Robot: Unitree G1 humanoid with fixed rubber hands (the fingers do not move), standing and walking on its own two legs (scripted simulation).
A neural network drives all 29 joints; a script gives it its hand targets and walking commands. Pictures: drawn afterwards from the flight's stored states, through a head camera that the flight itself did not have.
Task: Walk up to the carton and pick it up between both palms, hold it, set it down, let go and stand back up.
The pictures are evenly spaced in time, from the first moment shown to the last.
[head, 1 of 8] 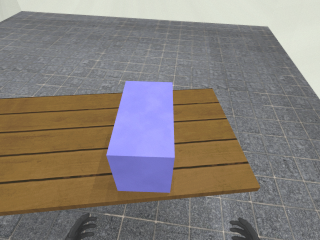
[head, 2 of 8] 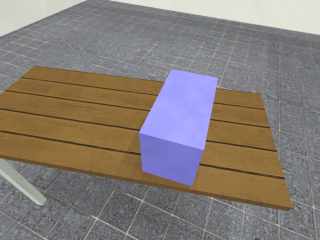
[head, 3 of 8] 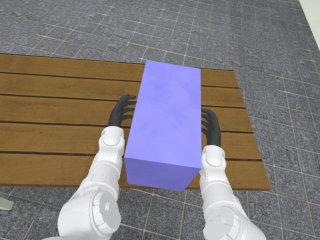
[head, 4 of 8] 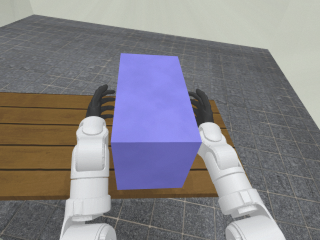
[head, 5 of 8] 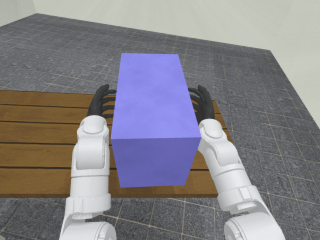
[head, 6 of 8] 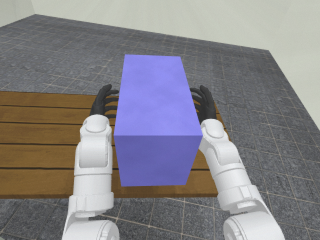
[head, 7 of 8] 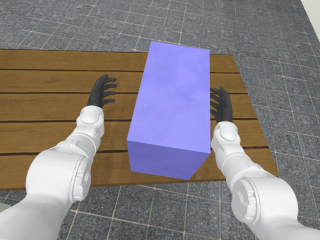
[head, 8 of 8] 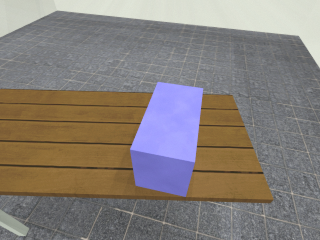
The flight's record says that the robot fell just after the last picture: no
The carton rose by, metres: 0.18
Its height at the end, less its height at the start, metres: +0.00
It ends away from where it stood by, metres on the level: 0.03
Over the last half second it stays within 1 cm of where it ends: yes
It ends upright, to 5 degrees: yes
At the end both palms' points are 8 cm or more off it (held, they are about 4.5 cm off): yes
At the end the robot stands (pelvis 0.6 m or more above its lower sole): yes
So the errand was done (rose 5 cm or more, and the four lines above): yes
